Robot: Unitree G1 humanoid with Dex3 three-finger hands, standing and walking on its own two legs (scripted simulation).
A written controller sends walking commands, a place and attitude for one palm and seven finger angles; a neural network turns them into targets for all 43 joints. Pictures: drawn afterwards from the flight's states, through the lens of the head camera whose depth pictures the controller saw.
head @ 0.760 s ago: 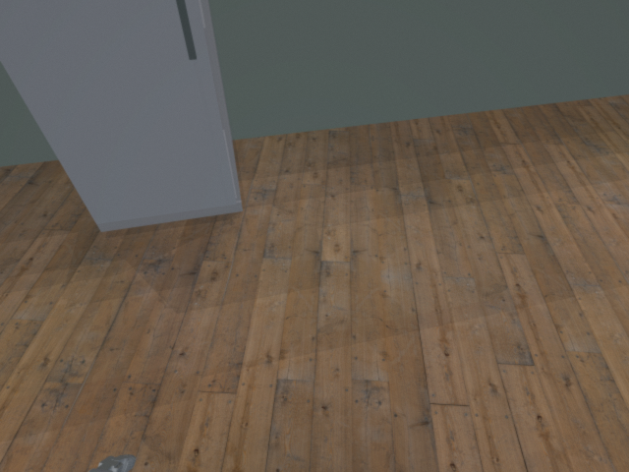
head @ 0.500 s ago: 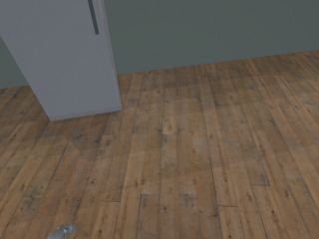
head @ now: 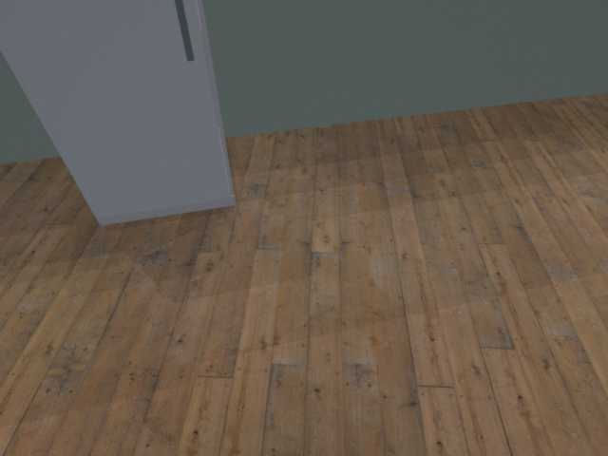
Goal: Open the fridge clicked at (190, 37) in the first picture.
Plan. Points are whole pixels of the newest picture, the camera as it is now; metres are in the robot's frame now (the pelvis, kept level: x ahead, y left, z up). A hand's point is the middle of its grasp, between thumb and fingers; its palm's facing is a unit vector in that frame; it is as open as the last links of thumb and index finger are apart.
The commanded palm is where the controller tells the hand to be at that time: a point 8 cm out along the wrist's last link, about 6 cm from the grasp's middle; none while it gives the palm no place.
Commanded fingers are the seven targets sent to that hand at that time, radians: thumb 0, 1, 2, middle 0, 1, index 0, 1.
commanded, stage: stand and wait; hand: right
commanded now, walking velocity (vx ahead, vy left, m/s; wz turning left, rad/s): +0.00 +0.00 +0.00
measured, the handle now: (179, 3) +1.24 +0.45 +0.13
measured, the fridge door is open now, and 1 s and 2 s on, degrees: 0 0 0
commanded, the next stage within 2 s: look at it before walking up in 0.12 s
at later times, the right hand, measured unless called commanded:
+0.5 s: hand out of the picture +0.08 -0.25 -0.16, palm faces -0.04 +0.95 -0.32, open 7.4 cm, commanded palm none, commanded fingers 0.00 -0.90 -0.90 0.20 0.30 0.20 0.30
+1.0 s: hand out of the picture +0.08 -0.23 -0.17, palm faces -0.08 +0.95 -0.31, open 7.4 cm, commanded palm none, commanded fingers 0.00 -0.90 -0.90 0.20 0.30 0.20 0.30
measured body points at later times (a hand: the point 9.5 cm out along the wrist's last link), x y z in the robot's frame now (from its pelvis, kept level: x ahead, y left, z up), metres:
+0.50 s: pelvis +0.00 +0.00 +0.00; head +0.01 +0.00 +0.45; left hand +0.08 +0.30 -0.13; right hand +0.08 -0.29 -0.13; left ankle +0.01 +0.12 -0.74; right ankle +0.01 -0.12 -0.74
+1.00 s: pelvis +0.00 +0.00 -0.01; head +0.02 +0.00 +0.44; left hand +0.08 +0.28 -0.14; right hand +0.08 -0.28 -0.14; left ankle +0.01 +0.12 -0.74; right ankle +0.01 -0.12 -0.74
